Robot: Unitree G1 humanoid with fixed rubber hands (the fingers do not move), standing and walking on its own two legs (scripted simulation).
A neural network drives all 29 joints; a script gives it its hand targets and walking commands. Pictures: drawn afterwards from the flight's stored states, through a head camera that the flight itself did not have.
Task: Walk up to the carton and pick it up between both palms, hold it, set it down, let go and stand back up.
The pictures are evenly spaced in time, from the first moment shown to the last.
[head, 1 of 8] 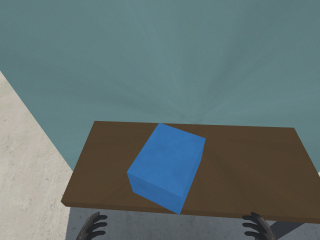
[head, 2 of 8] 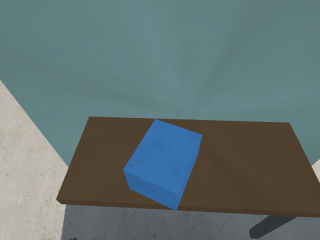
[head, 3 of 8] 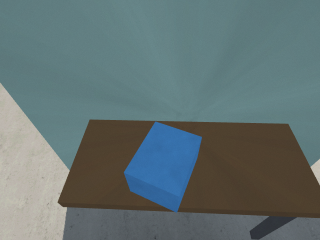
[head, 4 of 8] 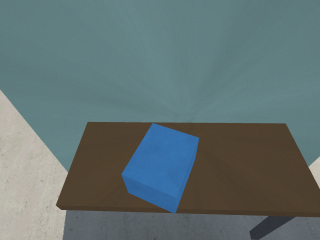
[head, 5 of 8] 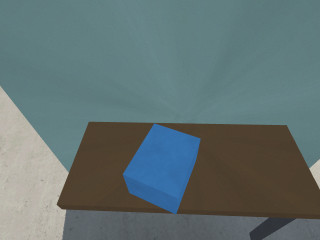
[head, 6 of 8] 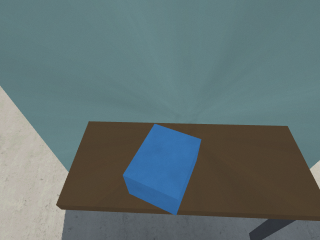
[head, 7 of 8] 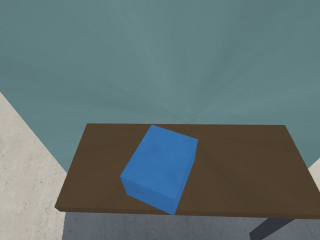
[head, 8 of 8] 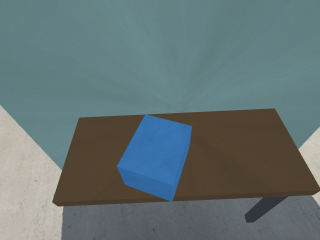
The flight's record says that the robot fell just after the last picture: no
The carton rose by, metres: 0.00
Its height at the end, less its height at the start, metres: +0.00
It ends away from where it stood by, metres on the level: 0.00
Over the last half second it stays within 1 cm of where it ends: yes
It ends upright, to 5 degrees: yes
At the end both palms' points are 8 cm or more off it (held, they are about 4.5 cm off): yes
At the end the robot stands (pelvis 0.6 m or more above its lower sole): yes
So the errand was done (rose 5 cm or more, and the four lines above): no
